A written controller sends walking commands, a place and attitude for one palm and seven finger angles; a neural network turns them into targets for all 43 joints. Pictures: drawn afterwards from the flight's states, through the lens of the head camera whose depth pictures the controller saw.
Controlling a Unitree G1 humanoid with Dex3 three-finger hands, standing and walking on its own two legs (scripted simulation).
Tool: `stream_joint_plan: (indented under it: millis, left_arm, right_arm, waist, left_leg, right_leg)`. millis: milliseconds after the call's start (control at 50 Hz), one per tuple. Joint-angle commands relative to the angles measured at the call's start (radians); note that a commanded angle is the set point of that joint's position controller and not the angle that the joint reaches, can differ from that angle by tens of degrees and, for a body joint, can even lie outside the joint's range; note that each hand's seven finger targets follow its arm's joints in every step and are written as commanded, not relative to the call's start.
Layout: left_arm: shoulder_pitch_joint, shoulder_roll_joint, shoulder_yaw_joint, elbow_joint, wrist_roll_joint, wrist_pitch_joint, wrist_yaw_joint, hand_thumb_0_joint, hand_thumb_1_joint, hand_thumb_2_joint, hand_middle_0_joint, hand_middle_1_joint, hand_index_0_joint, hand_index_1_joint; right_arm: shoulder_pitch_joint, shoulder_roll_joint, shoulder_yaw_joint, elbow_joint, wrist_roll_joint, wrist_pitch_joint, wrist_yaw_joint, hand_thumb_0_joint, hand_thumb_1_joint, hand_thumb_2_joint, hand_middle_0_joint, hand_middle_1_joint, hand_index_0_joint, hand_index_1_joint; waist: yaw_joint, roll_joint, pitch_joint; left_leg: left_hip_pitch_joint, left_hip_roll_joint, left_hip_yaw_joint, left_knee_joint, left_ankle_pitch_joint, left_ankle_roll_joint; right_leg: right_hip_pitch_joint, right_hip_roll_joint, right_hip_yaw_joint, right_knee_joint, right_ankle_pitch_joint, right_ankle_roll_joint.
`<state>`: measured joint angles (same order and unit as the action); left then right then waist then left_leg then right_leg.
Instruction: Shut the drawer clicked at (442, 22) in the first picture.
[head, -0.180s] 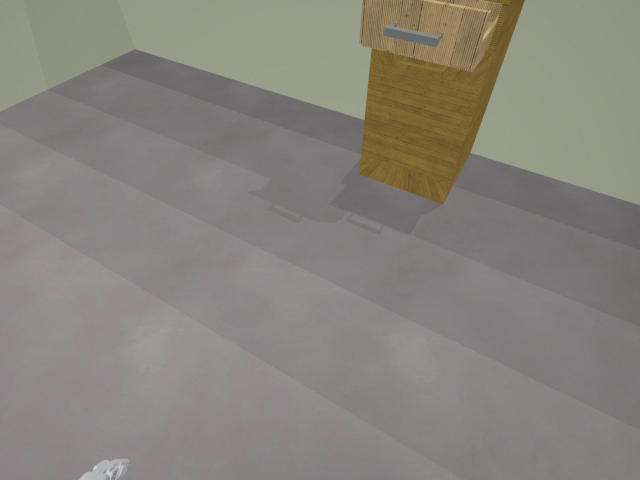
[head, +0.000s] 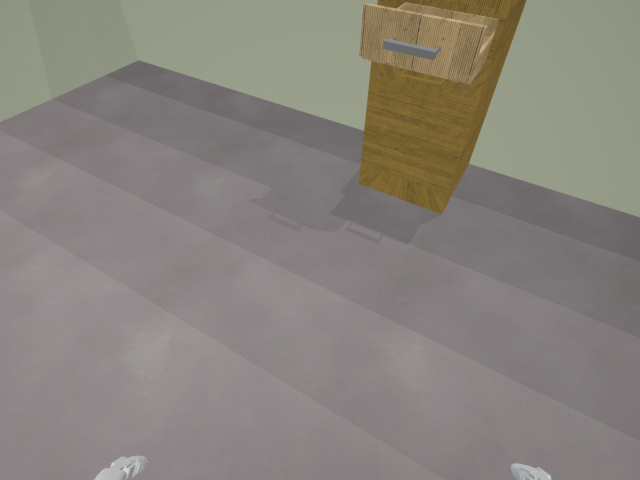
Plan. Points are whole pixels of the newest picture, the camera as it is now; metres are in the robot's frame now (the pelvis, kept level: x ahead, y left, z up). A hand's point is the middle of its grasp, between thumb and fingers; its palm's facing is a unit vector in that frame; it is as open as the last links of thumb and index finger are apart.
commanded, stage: stand and wait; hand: left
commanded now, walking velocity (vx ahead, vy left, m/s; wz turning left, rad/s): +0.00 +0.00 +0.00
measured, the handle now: (412, 46) +1.32 -0.22 +0.01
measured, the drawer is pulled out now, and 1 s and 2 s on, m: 0.17 0.17 0.17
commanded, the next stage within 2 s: look at it before walking up in 0.70 s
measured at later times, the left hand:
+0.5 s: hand out of the picture +0.05 +0.24 -0.15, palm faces -0.03 -0.94 -0.35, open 7.4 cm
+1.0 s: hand out of the picture +0.05 +0.24 -0.15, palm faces -0.04 -0.94 -0.33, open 7.4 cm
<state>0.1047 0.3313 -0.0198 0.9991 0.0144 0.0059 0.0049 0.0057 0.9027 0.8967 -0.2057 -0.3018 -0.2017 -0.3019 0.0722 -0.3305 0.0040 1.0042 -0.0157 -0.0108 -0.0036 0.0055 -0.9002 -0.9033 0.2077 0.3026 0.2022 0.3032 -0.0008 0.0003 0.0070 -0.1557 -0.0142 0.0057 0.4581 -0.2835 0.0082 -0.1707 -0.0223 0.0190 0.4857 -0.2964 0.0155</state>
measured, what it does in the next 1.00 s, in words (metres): stands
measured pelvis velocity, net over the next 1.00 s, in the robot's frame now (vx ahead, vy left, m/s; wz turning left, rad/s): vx -0.03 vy -0.01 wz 0.00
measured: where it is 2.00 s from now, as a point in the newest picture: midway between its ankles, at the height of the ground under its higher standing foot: outside the picture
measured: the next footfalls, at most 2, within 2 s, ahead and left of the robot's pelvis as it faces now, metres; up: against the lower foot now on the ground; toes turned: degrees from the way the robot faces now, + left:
none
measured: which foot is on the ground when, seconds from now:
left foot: down 0.00-1.00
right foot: down 0.00-1.00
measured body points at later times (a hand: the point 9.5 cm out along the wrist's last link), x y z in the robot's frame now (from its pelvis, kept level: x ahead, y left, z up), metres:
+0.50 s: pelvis -0.02 -0.01 +0.01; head -0.01 -0.01 +0.45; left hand +0.05 +0.29 -0.13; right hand +0.06 -0.31 -0.13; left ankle -0.02 +0.12 -0.74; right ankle -0.02 -0.13 -0.74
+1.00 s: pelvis -0.03 -0.01 +0.01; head -0.02 -0.01 +0.46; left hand +0.05 +0.29 -0.13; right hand +0.05 -0.30 -0.13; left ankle -0.02 +0.12 -0.74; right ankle -0.02 -0.13 -0.74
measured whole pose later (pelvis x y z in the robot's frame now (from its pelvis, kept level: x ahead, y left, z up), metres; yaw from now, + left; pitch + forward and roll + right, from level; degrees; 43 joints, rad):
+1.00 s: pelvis -0.03 -0.01 +0.01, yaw +0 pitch -2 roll +0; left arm 0.13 0.34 -0.02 1.08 0.02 0.00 0.00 0.00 0.90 0.90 -0.21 -0.30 -0.20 -0.30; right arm 0.12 -0.34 0.00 1.12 -0.01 -0.01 0.00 0.00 -0.90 -0.90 0.21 0.30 0.20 0.30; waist 0.00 -0.01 0.03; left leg -0.14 0.00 0.00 0.37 -0.20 0.00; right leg -0.15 -0.01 0.02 0.39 -0.21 0.01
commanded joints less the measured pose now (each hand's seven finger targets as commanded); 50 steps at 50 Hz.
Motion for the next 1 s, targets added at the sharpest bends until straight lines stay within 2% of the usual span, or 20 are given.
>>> stream_joint_plan:
  millis: [0,80,180,340,480,620,820,980]
  left_arm:
    - [-0.033,0.215,0.06,-0.066,-0.003,-0.026,0.014,0.0,0.9,0.9,-0.2,-0.3,-0.2,-0.3]
    - [-0.025,0.211,0.06,-0.056,-0.004,-0.028,0.013,0.0,0.9,0.9,-0.2,-0.3,-0.2,-0.3]
    - [-0.022,0.212,0.061,-0.04,-0.005,-0.028,0.012,0.0,0.9,0.9,-0.2,-0.3,-0.2,-0.3]
    - [-0.014,0.216,0.057,-0.009,-0.007,-0.03,0.009,0.0,0.9,0.9,-0.2,-0.3,-0.2,-0.3]
    - [-0.014,0.22,0.054,0.012,-0.006,-0.029,0.007,0.0,0.9,0.9,-0.2,-0.3,-0.2,-0.3]
    - [-0.013,0.219,0.054,0.019,-0.005,-0.03,0.006,0.0,0.9,0.9,-0.2,-0.3,-0.2,-0.3]
    - [-0.014,0.215,0.052,0.017,-0.003,-0.031,0.006,0.0,0.9,0.9,-0.2,-0.3,-0.2,-0.3]
    - [-0.009,0.214,0.052,0.019,-0.003,-0.033,0.007,0.0,0.9,0.9,-0.2,-0.3,-0.2,-0.3]
  right_arm:
    - [-0.038,-0.207,-0.051,-0.06,0.0,-0.024,-0.015,0.0,-0.9,-0.9,0.2,0.3,0.2,0.3]
    - [-0.042,-0.205,-0.051,-0.047,0.0,-0.025,-0.016,0.0,-0.9,-0.9,0.2,0.3,0.2,0.3]
    - [-0.036,-0.205,-0.049,-0.028,0.002,-0.025,-0.016,0.0,-0.9,-0.9,0.2,0.3,0.2,0.3]
    - [-0.018,-0.211,-0.043,0.005,0.006,-0.024,-0.013,0.0,-0.9,-0.9,0.2,0.3,0.2,0.3]
    - [-0.012,-0.216,-0.04,0.031,0.006,-0.022,-0.011,0.0,-0.9,-0.9,0.2,0.3,0.2,0.3]
    - [-0.002,-0.216,-0.04,0.039,0.007,-0.023,-0.009,0.0,-0.9,-0.9,0.2,0.3,0.2,0.3]
    - [-0.001,-0.214,-0.042,0.043,0.006,-0.024,-0.008,0.0,-0.9,-0.9,0.2,0.3,0.2,0.3]
    - [-0.003,-0.215,-0.042,0.045,0.007,-0.027,-0.008,0.0,-0.9,-0.9,0.2,0.3,0.2,0.3]
  waist:
    - [0.0,-0.008,-0.079]
    - [0.001,-0.009,-0.079]
    - [0.002,0.003,-0.072]
    - [0.002,-0.009,-0.067]
    - [0.001,-0.009,-0.028]
    - [0.002,-0.02,-0.031]
    - [0.002,-0.012,-0.019]
    - [0.002,-0.001,-0.043]
  left_leg:
    - [0.03,0.12,-0.083,-0.06,0.324,0.032]
    - [0.044,0.121,-0.082,-0.066,0.329,0.03]
    - [0.039,0.123,-0.085,-0.083,0.304,0.028]
    - [0.034,0.125,-0.093,-0.106,0.243,0.025]
    - [0.017,0.126,-0.099,-0.129,0.192,0.023]
    - [0.014,0.128,-0.104,-0.138,0.171,0.022]
    - [0.013,0.129,-0.107,-0.148,0.166,0.022]
    - [0.032,0.133,-0.105,-0.143,0.211,0.021]
  right_leg:
    - [0.025,-0.089,0.066,-0.062,0.31,-0.052]
    - [0.027,-0.095,0.07,-0.078,0.328,-0.051]
    - [0.037,-0.094,0.074,-0.095,0.3,-0.051]
    - [0.041,-0.099,0.085,-0.126,0.251,-0.052]
    - [0.019,-0.096,0.093,-0.151,0.187,-0.05]
    - [0.013,-0.097,0.095,-0.163,0.147,-0.049]
    - [-0.002,-0.094,0.096,-0.168,0.138,-0.047]
    - [0.016,-0.097,0.093,-0.162,0.196,-0.046]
